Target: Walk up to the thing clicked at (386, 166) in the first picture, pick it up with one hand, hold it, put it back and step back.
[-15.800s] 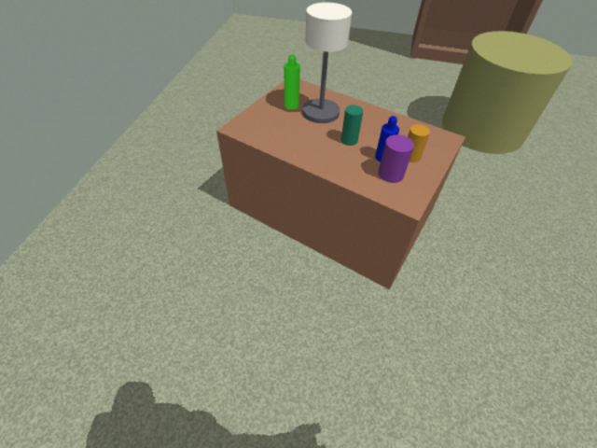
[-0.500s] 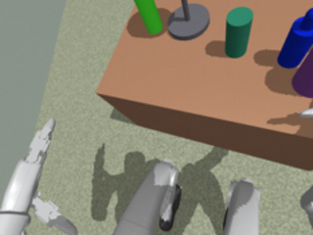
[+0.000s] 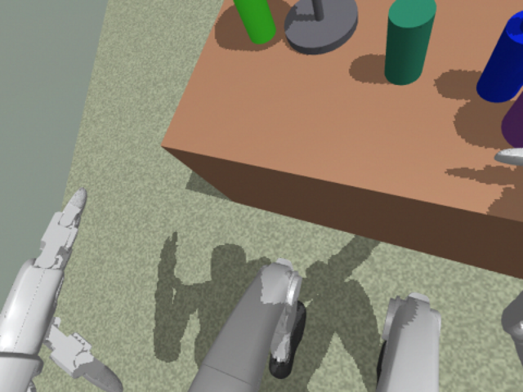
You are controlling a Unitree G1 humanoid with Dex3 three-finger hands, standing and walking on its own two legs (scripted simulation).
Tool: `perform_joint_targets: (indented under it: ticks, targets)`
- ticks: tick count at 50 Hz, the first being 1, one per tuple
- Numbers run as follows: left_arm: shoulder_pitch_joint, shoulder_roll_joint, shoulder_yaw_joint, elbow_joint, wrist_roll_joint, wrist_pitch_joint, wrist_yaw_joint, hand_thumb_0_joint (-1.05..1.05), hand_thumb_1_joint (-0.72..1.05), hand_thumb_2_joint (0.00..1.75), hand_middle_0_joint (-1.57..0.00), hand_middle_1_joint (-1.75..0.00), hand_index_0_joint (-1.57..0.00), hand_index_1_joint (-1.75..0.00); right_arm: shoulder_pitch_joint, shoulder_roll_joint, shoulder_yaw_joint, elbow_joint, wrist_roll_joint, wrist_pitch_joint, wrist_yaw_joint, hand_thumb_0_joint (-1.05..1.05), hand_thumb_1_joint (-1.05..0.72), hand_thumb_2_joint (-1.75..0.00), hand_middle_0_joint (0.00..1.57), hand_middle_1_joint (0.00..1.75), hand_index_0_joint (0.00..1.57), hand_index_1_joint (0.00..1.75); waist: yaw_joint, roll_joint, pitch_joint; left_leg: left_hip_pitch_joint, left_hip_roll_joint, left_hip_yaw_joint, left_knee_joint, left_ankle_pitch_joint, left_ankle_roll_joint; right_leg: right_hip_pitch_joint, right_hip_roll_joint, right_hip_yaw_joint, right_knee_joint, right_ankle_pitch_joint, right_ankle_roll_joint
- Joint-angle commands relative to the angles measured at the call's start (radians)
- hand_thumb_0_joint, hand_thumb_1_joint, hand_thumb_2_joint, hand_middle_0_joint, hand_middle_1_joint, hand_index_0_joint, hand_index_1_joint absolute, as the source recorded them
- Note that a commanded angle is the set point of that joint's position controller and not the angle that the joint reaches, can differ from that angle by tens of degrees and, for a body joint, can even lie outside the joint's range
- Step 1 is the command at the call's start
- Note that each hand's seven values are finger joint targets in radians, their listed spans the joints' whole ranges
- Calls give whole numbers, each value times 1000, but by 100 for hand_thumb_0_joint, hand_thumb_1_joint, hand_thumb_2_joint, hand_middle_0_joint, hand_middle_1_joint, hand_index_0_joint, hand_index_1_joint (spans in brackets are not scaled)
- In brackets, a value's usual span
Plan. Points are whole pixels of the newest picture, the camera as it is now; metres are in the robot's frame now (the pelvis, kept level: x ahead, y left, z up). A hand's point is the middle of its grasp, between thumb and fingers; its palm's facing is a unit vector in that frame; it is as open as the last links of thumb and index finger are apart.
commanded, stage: close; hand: right
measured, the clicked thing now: out of the picture +0.56 -0.26 -0.05
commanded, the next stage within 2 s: settle in 0.36 s
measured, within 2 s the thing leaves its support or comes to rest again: leaves its support in 0.94 s
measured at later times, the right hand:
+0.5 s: hand out of the picture +0.53 -0.27 -0.03, palm faces +0.33 +0.94 -0.01, open 11.5 cm
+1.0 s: hand out of the picture +0.51 -0.25 -0.03, palm faces +0.30 +0.95 -0.03, open 11.8 cm
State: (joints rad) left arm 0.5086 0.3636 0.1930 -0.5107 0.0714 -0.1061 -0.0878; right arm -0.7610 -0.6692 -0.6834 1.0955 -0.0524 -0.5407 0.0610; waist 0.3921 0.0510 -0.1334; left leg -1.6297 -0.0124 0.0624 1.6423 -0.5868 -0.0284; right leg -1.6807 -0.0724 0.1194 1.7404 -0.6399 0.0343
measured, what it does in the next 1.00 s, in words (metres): stands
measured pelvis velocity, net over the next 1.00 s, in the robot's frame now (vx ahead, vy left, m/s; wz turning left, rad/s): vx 0.01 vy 0.00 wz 0.00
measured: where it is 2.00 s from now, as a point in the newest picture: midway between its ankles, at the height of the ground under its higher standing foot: (333, 372)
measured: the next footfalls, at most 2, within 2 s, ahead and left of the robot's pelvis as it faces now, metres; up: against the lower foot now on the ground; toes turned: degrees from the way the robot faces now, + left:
none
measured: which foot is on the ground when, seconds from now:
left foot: down 0.00-1.00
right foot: down 0.00-1.00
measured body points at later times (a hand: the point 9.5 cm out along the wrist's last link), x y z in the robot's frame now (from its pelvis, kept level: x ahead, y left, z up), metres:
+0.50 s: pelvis +0.00 +0.00 +0.01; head +0.21 -0.09 +0.40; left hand +0.19 +0.25 +0.15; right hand +0.51 -0.32 -0.03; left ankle +0.08 +0.14 -0.51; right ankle +0.06 -0.13 -0.51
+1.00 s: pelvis +0.01 +0.00 +0.04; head +0.20 -0.09 +0.44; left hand +0.19 +0.26 +0.14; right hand +0.49 -0.30 -0.02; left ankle +0.08 +0.14 -0.51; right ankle +0.06 -0.13 -0.51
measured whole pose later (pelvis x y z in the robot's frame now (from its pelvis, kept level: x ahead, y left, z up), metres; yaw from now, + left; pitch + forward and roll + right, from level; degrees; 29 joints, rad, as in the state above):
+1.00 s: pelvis +0.01 +0.00 +0.04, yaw +0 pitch +30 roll +7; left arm 0.46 0.32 0.12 -0.34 0.07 -0.04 -0.06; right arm -0.66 -0.57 -0.61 1.02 -0.05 -0.45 0.01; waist 0.35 0.06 -0.13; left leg -1.47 -0.02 0.06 1.51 -0.57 -0.03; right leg -1.52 -0.08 0.11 1.61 -0.63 0.03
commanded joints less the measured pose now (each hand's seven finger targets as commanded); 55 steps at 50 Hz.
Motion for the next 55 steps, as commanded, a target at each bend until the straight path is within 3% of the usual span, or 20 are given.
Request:
perform_joint_targets:
  ticks: [1, 4, 6, 10, 12, 17, 20, 24, 28, 30, 32, 36, 40, 43, 46, 48, 49, 51, 53, 55]
  targets:
    - [49, 190, 170, -187, -7, -37, 36, 0, -57, 7, -4, -5, -4, -6, -414, -199, 65, -232, -16, -61, 17, 0, 33, -22, 68, 43, 67, 43, 17, -440, -607, 267, -32, 13, -165, 239, 54, 556, 12, -23, -218, 279, -29]
    - [86, 168, 156, -140, -12, -27, 33, 0, -56, 7, -4, -5, -4, -5, -357, -164, 77, -206, -10, -42, 19, 0, 26, -34, 83, 57, 82, 58, 7, -449, -584, 269, -32, 15, -169, 255, 54, 554, 14, -31, -221, 297, -28]
    - [71, 202, 195, -173, -18, -28, 38, 0, -57, 7, -4, -5, -4, -5, -359, -223, 60, -263, -20, -35, 18, 0, 20, -42, 95, 68, 94, 68, -7, -482, -664, 277, -32, 18, -164, 269, 56, 630, 15, -26, -226, 345, -22]
    - [83, 144, 143, -108, -15, -15, 31, 0, -56, 7, -4, -5, -4, -5, -318, -114, 111, -191, -12, -8, 20, 0, 4, -59, 110, 85, 110, 85, -4, -455, -544, 234, -32, 26, -168, 246, 57, 581, 14, -29, -233, 321, -22]
    - [61, 158, 149, -114, -21, -14, 34, 0, -57, 7, -5, -5, -4, -5, -338, -157, 88, -192, -10, -1, 12, 0, -3, -65, 116, 91, 116, 92, -1, -437, -530, 239, -30, 23, -165, 241, 55, 547, 14, -31, -230, 290, -23]
    - [69, 187, 169, -183, -28, -11, 36, 0, -56, 6, -4, -4, -4, -5, -320, -214, 39, -211, 0, 2, 4, 0, -3, -85, 120, 108, 121, 108, -13, -416, -594, 305, -31, 25, -180, 277, 54, 580, 15, -26, -241, 330, -30]
    - [74, 174, 162, -168, -28, -10, 33, 0, -56, 6, -4, -4, -3, -5, -281, -205, 37, -222, 1, -4, 15, 0, -9, -97, 127, 120, 129, 120, -29, -444, -603, 295, -33, 26, -174, 288, 58, 619, 13, -29, -246, 387, -24]
    - [68, 139, 123, -140, -29, -11, 28, 0, -58, 7, -6, -5, -5, -6, -282, -173, 42, -200, 14, -12, 20, 0, -6, -109, 122, 131, 127, 131, -26, -413, -533, 278, -33, 25, -169, 252, 59, 549, 15, -28, -247, 320, -26]
    - [67, 180, 165, -180, -23, -14, 37, 0, -58, 7, -6, -5, -5, -6, -299, -229, 24, -270, -2, -24, 17, 0, -9, -129, 123, 140, 129, 140, -27, -446, -636, 313, -32, 21, -176, 290, 56, 636, 14, -30, -243, 374, -23]
    - [82, 160, 156, -106, -21, -6, 34, 0, -58, 7, -5, -5, -4, -6, -284, -163, 57, -223, 7, -16, 25, 0, -8, -133, 123, 144, 129, 144, -19, -455, -565, 289, -33, 21, -182, 283, 57, 603, 16, -32, -252, 368, -24]
    - [53, 191, 175, -164, -26, -10, 40, 0, -58, 8, -5, -5, -4, -6, -316, -242, 7, -332, 9, -22, 12, 0, -9, -135, 127, 147, 133, 147, -42, -477, -638, 307, -31, 26, -182, 285, 58, 670, 12, -23, -269, 394, -17]
    - [111, 131, 132, -48, -21, 4, 29, 0, -57, 8, -5, -5, -4, -6, -312, -180, 43, -308, 22, -10, 13, 0, -2, -134, 126, 147, 132, 147, -52, -494, -602, 320, -36, 16, -212, 315, 55, 677, 10, -35, -268, 443, -23]
    - [45, 164, 136, -96, -17, 1, 42, 0, -56, 7, -5, -5, -4, -6, -403, -258, 22, -451, 22, -24, -4, 0, 4, -129, 125, 144, 131, 144, -69, -518, -725, 369, -34, 10, -231, 309, 55, 776, 10, -34, -289, 437, -19]
    - [47, 132, 103, 14, -12, 10, 47, 0, -56, 8, -5, -5, -4, -6, -375, -188, 47, -385, 47, -28, -16, 0, 6, -127, 123, 142, 130, 142, -65, -454, -634, 393, -38, 3, -270, 316, 48, 708, 13, -39, -293, 410, -30]
    - [11, 154, 90, -41, -5, 15, 56, 0, -57, 8, -5, -4, -3, -5, -424, -276, 27, -490, 37, -54, -51, 0, 8, -129, 123, 143, 130, 143, -90, -484, -764, 471, -39, -5, -284, 354, 49, 803, 16, -42, -306, 459, -30]
    - [31, 121, 59, 60, -7, 27, 55, 0, -56, 7, -5, -4, -4, -5, -382, -181, 88, -423, 52, -55, -50, 0, 6, -127, 121, 141, 127, 141, -84, -481, -645, 435, -40, -5, -307, 306, 54, 767, 20, -46, -338, 410, -26]
    - [10, 125, 61, 61, -7, 26, 57, 0, -56, 7, -5, -4, -4, -5, -390, -180, 90, -419, 54, -63, -54, 0, 5, -128, 120, 141, 127, 141, -80, -469, -619, 435, -41, -4, -317, 291, 54, 752, 21, -45, -351, 384, -26]
    - [-21, 150, 66, 40, -1, 27, 65, 0, -56, 7, -5, -4, -4, -5, -411, -279, 36, -476, 46, -85, -76, 0, 9, -127, 119, 140, 126, 140, -104, -475, -704, 473, -40, -12, -321, 312, 50, 809, 18, -46, -351, 405, -27]
    - [-10, 122, 39, 76, 3, 33, 62, 0, -56, 7, -4, -4, -4, -5, -385, -197, 89, -396, 52, -84, -75, 0, 11, -129, 117, 141, 124, 141, -92, -451, -641, 478, -40, -16, -338, 312, 50, 770, 19, -46, -361, 391, -30]
    - [-17, 138, 53, 71, 0, 30, 67, 0, -57, 7, -5, -4, -4, -5, -420, -220, 78, -418, 59, -97, -80, 0, 12, -126, 115, 138, 122, 138, -89, -452, -666, 499, -38, -19, -351, 325, 48, 799, 21, -46, -371, 400, -30]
